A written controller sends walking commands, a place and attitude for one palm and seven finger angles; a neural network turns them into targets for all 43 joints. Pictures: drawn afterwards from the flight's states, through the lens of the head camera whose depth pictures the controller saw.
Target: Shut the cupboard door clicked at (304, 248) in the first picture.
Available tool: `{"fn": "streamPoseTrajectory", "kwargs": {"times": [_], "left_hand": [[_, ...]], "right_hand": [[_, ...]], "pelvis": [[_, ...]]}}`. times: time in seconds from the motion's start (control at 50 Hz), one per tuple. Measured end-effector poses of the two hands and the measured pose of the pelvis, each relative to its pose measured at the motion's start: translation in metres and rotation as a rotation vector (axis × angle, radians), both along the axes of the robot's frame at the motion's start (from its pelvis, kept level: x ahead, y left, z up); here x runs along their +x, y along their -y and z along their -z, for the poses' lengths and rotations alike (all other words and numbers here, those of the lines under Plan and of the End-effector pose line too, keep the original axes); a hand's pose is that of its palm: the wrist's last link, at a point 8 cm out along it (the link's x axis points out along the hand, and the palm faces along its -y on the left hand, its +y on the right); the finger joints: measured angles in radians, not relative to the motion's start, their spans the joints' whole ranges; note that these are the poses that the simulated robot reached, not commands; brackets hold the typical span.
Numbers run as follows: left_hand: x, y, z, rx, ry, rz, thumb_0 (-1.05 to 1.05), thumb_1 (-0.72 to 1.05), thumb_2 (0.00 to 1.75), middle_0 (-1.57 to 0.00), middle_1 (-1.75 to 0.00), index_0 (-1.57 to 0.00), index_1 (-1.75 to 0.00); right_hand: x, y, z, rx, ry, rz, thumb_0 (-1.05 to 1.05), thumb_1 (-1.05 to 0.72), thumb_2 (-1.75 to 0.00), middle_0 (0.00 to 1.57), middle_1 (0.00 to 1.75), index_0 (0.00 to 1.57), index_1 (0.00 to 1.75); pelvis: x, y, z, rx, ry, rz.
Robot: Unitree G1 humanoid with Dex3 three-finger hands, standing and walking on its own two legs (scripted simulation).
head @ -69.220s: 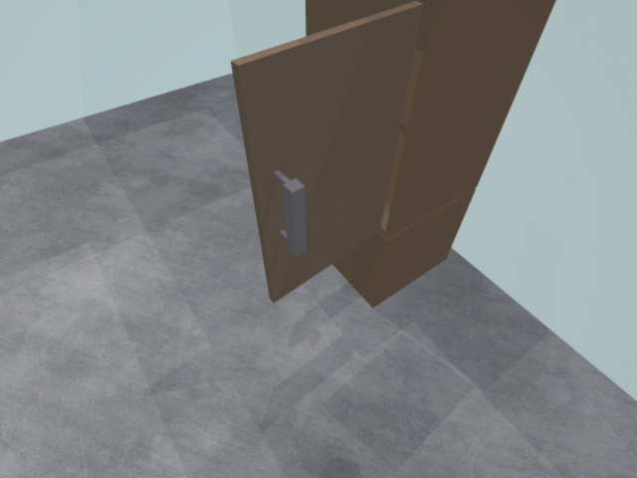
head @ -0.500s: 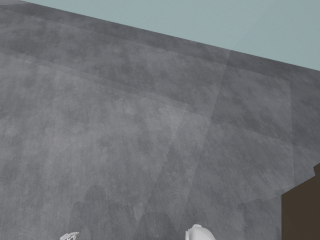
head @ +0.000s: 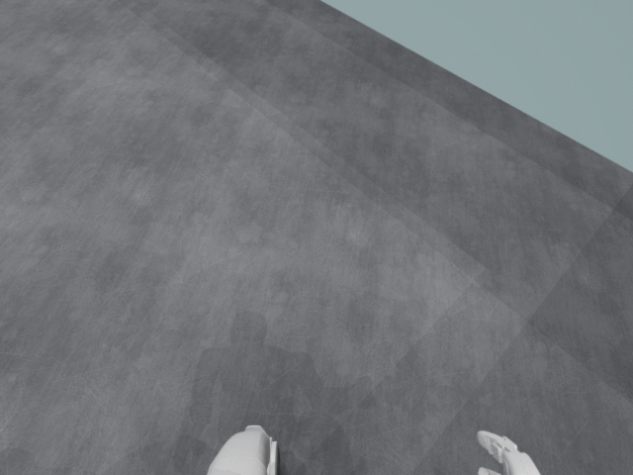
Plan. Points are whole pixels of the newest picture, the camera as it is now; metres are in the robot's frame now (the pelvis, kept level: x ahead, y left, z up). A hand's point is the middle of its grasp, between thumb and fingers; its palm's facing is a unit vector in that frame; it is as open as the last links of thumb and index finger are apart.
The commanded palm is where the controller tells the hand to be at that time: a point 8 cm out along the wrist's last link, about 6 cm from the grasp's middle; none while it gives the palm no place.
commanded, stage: walk to a spot facing it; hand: left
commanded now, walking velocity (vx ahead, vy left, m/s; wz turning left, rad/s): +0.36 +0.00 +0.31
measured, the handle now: out of the picture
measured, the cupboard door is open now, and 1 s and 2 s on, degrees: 8 8 8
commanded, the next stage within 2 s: turn to face it in 0.38 s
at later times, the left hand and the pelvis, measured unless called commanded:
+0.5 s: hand (222, 328) +0.33 +0.19 -0.15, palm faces +0.06 -0.98 -0.19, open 7.4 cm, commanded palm none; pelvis +0.23 -0.01 +0.00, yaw +5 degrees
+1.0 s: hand (216, 306) +0.38 +0.21 -0.18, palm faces -0.01 -0.99 -0.15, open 7.3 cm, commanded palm none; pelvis +0.33 +0.02 +0.00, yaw -7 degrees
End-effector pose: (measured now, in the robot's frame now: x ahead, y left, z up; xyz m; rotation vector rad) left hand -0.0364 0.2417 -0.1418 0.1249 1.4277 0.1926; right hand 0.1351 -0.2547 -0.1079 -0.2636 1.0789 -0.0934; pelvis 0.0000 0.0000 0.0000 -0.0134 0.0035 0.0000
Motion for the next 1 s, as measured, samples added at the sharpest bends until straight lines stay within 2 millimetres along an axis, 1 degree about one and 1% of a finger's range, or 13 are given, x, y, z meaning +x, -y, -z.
{"fn": "streamPoseTrajectory", "kwargs": {"times": [0.06, 0.12, 0.18, 0.24, 0.42, 0.48, 0.52, 0.58, 0.64, 0.76, 0.84, 0.92, 1.0], "left_hand": [[-0.006, -0.015, 0.014, -0.012, -0.089, -0.042, 0.0, 0.92, 0.89, -0.2, -0.3, -0.2, -0.3], [0.019, -0.029, 0.016, -0.001, -0.102, -0.052, 0.01, 0.92, 0.89, -0.2, -0.3, -0.2, -0.3], [0.068, -0.037, 0.008, 0.009, -0.023, -0.049, 0.01, 0.92, 0.89, -0.19, -0.3, -0.2, -0.3], [0.124, -0.038, -0.003, 0.013, 0.082, -0.037, 0.01, 0.92, 0.89, -0.19, -0.29, -0.2, -0.3], [0.291, -0.011, -0.021, 0.001, 0.288, 0.033, 0.0, 0.91, 0.89, -0.19, -0.29, -0.2, -0.3], [0.34, 0.003, -0.02, 0.008, 0.327, 0.063, 0.0, 0.91, 0.89, -0.19, -0.3, -0.2, -0.3], [0.365, 0.012, -0.015, 0.021, 0.356, 0.068, 0.0, 0.91, 0.89, -0.19, -0.3, -0.2, -0.3], [0.378, 0.024, -0.015, 0.019, 0.345, 0.052, 0.0, 0.91, 0.89, -0.19, -0.3, -0.2, -0.3], [0.372, 0.032, -0.016, 0.012, 0.273, 0.014, 0.0, 0.92, 0.89, -0.2, -0.3, -0.2, -0.3], [0.363, 0.019, -0.012, 0.02, 0.143, 0.0, -0.02, 0.95, 0.89, -0.2, -0.3, -0.2, -0.3], [0.363, 0.008, -0.002, -0.008, 0.078, 0.006, -0.01, 0.94, 0.89, -0.2, -0.3, -0.2, -0.3], [0.378, -0.009, 0.014, -0.037, 0.057, 0.018, 0.0, 0.92, 0.89, -0.2, -0.3, -0.2, -0.3], [0.412, -0.021, 0.011, -0.046, 0.076, 0.077, 0.0, 0.92, 0.89, -0.2, -0.3, -0.2, -0.3]], "right_hand": [[0.058, -0.021, 0.004, -0.015, 0.095, -0.064, 0.01, -0.91, -0.9, 0.2, 0.3, 0.19, 0.29], [0.081, -0.037, 0.004, -0.015, 0.11, -0.077, 0.01, -0.91, -0.9, 0.2, 0.3, 0.2, 0.29], [0.082, -0.048, 0.004, -0.003, 0.054, -0.066, 0.0, -0.91, -0.9, 0.2, 0.3, 0.2, 0.29], [0.073, -0.057, 0.008, 0.026, -0.031, -0.038, 0.0, -0.9, -0.9, 0.2, 0.3, 0.2, 0.29], [0.049, -0.031, 0.021, 0.035, -0.267, 0.101, 0.0, -0.93, -0.9, 0.21, 0.3, 0.2, 0.29], [0.049, -0.021, 0.031, 0.05, -0.351, 0.134, 0.0, -0.92, -0.9, 0.2, 0.3, 0.2, 0.29], [0.056, -0.014, 0.042, 0.06, -0.401, 0.143, 0.01, -0.91, -0.9, 0.2, 0.3, 0.2, 0.29], [0.082, -0.007, 0.042, 0.057, -0.421, 0.137, 0.01, -0.91, -0.9, 0.2, 0.3, 0.2, 0.29], [0.123, -0.005, 0.035, 0.052, -0.368, 0.124, 0.01, -0.91, -0.9, 0.2, 0.3, 0.2, 0.29], [0.21, -0.015, 0.025, 0.055, -0.206, 0.108, 0.01, -0.91, -0.9, 0.2, 0.3, 0.2, 0.29], [0.256, -0.025, 0.017, 0.039, -0.101, 0.11, 0.01, -0.92, -0.9, 0.2, 0.3, 0.2, 0.29], [0.284, -0.036, 0.012, 0.005, -0.011, 0.115, 0.01, -0.91, -0.9, 0.2, 0.3, 0.2, 0.29], [0.284, -0.042, 0.001, -0.011, -0.005, 0.138, 0.01, -0.91, -0.9, 0.2, 0.3, 0.2, 0.29]], "pelvis": [[0.029, -0.015, 0.016, -0.005, 0.005, -0.014], [0.05, -0.022, 0.015, 0.002, 0.016, -0.023], [0.072, -0.025, 0.005, 0.007, 0.017, -0.042], [0.097, -0.026, -0.004, 0.011, 0.016, -0.059], [0.181, -0.011, -0.008, 0.044, 0.016, -0.081], [0.214, 0.001, -0.001, 0.053, 0.018, -0.082], [0.235, 0.01, 0.008, 0.047, 0.019, -0.091], [0.255, 0.016, 0.005, 0.033, 0.028, -0.099], [0.273, 0.018, -0.003, 0.027, 0.022, -0.09], [0.299, 0.014, -0.009, 0.012, 0.0, -0.04], [0.312, 0.001, -0.005, -0.002, 0.004, 0.007], [0.326, -0.017, 0.005, -0.017, 0.01, 0.054], [0.334, -0.024, -0.002, -0.018, 0.016, 0.114]]}}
